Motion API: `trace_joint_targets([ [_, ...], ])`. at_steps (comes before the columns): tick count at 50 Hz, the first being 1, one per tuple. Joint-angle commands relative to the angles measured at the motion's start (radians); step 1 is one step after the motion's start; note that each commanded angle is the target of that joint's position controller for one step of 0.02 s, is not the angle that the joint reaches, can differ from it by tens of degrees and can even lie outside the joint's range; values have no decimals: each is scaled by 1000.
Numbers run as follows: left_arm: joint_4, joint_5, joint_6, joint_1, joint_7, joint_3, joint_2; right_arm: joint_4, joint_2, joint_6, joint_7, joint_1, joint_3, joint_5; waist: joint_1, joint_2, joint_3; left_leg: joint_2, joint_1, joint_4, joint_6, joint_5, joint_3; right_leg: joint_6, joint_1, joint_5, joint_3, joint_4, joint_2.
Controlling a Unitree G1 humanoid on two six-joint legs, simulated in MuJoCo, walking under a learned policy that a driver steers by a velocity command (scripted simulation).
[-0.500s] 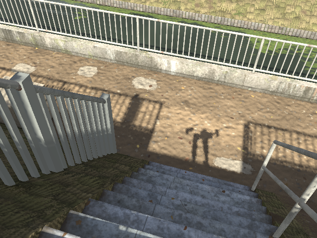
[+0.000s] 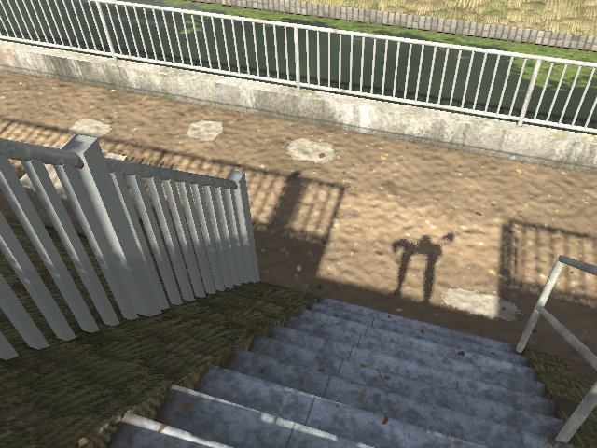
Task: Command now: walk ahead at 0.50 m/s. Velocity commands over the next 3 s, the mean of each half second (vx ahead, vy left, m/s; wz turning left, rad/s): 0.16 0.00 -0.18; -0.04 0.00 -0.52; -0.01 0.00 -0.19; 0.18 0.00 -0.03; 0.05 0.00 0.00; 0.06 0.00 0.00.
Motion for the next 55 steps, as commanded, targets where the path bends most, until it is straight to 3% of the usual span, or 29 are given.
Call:
trace_joint_targets([
  [1, -99, -2, -25, -93, 5, 33, 134, -65, -24, 1, 5, -45, 2, -3, -31, -124, -6, 37, 41, -105, -3, 41, 60, -128, -13, 594, 155, -127, -215],
  [4, -96, 9, -9, -70, -2, 44, 165, -86, -16, 3, 6, -98, 18, -8, 7, -169, -7, 65, 167, -245, -2, -82, 155, -144, -41, 580, 146, -121, -214],
  [7, -63, 15, 17, -15, 3, 37, 147, -31, 7, -2, 0, 26, 30, -12, -11, -159, -8, 41, 317, -434, 22, -205, 188, -143, -45, 522, 166, -65, -211],
  [8, -63, 1, 23, -50, 7, 28, 128, 6, 28, -6, -2, 105, 35, -13, -61, -127, 2, 41, 448, -598, 37, -81, 187, -111, -104, 476, 159, -28, -193],
  [9, -68, -6, 24, -60, 7, 20, 101, 32, -10, -13, -7, 164, 28, -25, -81, -28, 8, 114, 577, -703, 56, 152, 63, -50, -180, 398, 128, 92, -141],
  [10, -75, -16, 32, 13, 2, 11, 58, 28, -97, -26, -9, 163, 16, -15, -24, 170, -6, 292, 591, -722, 156, 420, -152, 9, -278, -76, 51, 197, -21],
  [11, -58, -5, 53, 30, 12, 19, 88, 27, -88, -40, -2, 146, 22, 14, -35, 198, -30, 391, 438, -774, 257, 450, -259, 39, -206, -330, 63, 227, -17],
  [12, -45, -11, 64, 3, 11, 31, 116, 5, -32, -50, 0, 53, 43, 10, -9, 123, 17, 369, 369, -786, 267, 427, -211, 54, -165, -297, 82, 246, -39],
  [14, -36, -7, 74, -34, 1, 36, 108, -23, -33, -49, -12, -39, 44, -7, 7, 86, 10, 312, 317, -773, 226, 438, -98, 59, -124, -207, 55, 312, -35],
  [17, -40, 2, 75, -27, -5, 53, 129, -24, -73, -42, -28, 10, 21, -1, -3, 49, -65, 322, 384, -692, 266, 690, -17, 67, -194, -207, 37, 532, -20],
  [20, -76, 0, 91, -81, 4, 62, 132, -28, -61, -21, -37, 31, 9, -7, -19, 49, -75, 345, 410, -677, 308, 637, 17, 85, -298, -220, 29, 663, -20],
  [21, -87, -11, 100, -93, 4, 66, 129, -35, -52, -18, -37, 29, 11, -15, -13, 75, -57, 334, 423, -677, 302, 587, 37, 91, -336, -234, 28, 607, -26],
  [24, -98, -9, 109, -108, 0, 64, 113, -44, -41, -7, -35, 25, 6, -23, -23, 82, -80, 353, 439, -657, 307, 528, 33, 82, -325, -225, 17, 513, -38],
  [26, -100, -8, 107, -93, -5, 57, 98, -53, -44, -9, -31, 9, 2, -29, -24, 88, -107, 348, 388, -685, 288, 314, 47, 63, -242, -227, -12, 413, -40],
  [29, -103, -10, 107, -49, -23, 59, 107, -58, -91, -5, -31, -30, -16, -23, 1, 104, -99, 333, 289, -693, 230, 31, 63, 8, -120, -163, -50, 227, -38],
  [30, -84, -13, 100, 3, -27, 58, 102, -63, -105, 5, -38, -62, -23, -12, 37, 55, -81, 299, 216, -654, 177, -86, 108, -14, -33, -37, -71, 67, -19],
  [31, -73, 11, 91, 45, -26, 65, 130, -56, -105, 15, -37, -42, -31, -6, 46, -102, -24, 231, 81, -473, 99, -218, 186, -46, 34, -47, 98, -119, -67],
  [32, -112, 5, 84, 60, -14, 102, 278, -132, -59, 21, -37, -104, -16, 7, 79, -394, 53, 25, -211, -209, -4, -415, 308, -158, 17, 93, 612, -282, -388],
  [33, -130, 24, 78, 63, 7, 110, 311, -137, -83, 20, -40, -198, -10, 2, 110, -283, 84, 51, -176, -5, -17, -394, 120, -238, -123, 165, 651, -321, -426],
  [34, -140, 29, 74, -14, 24, 99, 272, -133, -66, 16, -30, -172, -7, 12, 36, -222, 73, 63, -123, 84, -21, -282, 74, -242, -169, 122, 535, -289, -361],
  [35, -154, 28, 74, -93, 28, 89, 230, -113, -79, 7, -22, -136, -11, 4, -20, -149, 73, 63, -101, 111, -24, -163, 74, -196, -200, 62, 439, -267, -283],
  [36, -177, 25, 68, -147, 28, 84, 215, -94, -93, 5, -16, -104, -19, -12, -43, -130, 41, 47, -89, 160, -23, -89, 91, -169, -179, 98, 381, -234, -228],
  [38, -201, 7, 54, -158, 20, 70, 180, -73, -121, 12, -13, -73, -36, -21, -41, -120, -20, 40, -86, 179, -32, -73, 87, -161, -104, 212, 355, -201, -196],
  [41, -183, -3, 44, -79, 19, 78, 195, -91, -85, 29, -11, -108, -23, -13, -12, -115, -39, 35, -109, 98, -45, -82, 85, -159, -14, 186, 381, -187, -188],
  [47, -194, 6, 58, -46, 0, 95, 226, -107, -83, 28, -13, -150, -4, -2, 44, -186, -40, 23, -17, -201, -24, -158, 79, -166, 28, 30, 496, -203, -181],
  [50, -205, 19, 62, -95, -14, 94, 230, -99, -85, 9, -12, -109, 3, 9, 37, -200, -63, 19, 127, -325, 9, -176, 96, -158, -29, 60, 502, -198, -169],
  [53, -197, 14, 62, -139, -15, 89, 217, -74, -63, -4, -18, -7, 11, 13, -7, -221, -69, 25, 328, -552, 64, -102, 114, -112, -123, 51, 508, -184, -145],
  [54, -191, 3, 60, -142, -7, 84, 207, -63, -51, -11, -25, 37, 14, 5, -26, -188, -71, 28, 440, -678, 82, -19, 125, -73, -188, -17, 499, -176, -120],
  [55, -181, -3, 55, -114, 1, 78, 181, -70, -78, -22, -32, 41, 13, -11, -19, -90, -71, 121, 544, -743, 99, -46, 31, -21, -285, -108, 448, -101, -72],
])
Next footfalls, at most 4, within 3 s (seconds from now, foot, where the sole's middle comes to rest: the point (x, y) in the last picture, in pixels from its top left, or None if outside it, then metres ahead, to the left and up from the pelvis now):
0.18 left None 0.07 0.12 -0.77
0.62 right None -0.05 -0.05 -0.77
1.10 left None -0.02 0.13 -0.77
1.42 right None -0.15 -0.03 -0.77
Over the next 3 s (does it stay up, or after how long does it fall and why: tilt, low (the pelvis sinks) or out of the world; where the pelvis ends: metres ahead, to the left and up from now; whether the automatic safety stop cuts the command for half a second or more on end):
stays up -0.07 0.05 0.00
